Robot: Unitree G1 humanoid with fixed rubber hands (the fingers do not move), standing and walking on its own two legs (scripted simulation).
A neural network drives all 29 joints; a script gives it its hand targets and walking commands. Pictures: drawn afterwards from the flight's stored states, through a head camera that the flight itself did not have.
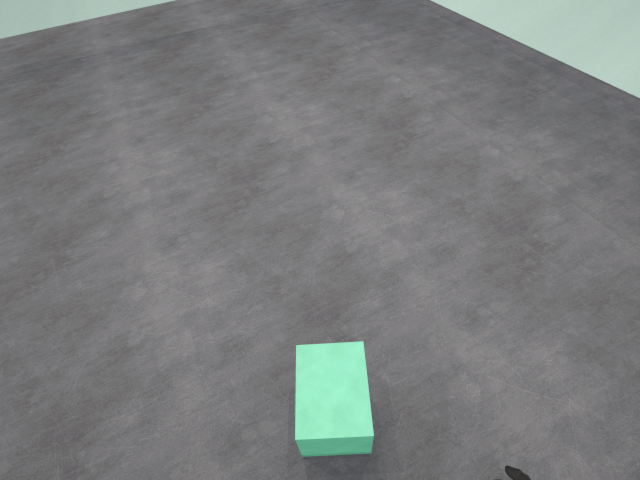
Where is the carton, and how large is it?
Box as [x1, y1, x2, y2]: [295, 341, 373, 456]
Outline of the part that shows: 362,341 296,345 295,440 302,456 370,452 373,431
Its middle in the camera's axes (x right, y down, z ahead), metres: +0.04 +0.46 +1.13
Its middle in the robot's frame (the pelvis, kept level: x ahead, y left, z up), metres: +0.44 +0.05 -0.68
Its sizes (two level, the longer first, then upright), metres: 0.258 0.200 0.190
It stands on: the floor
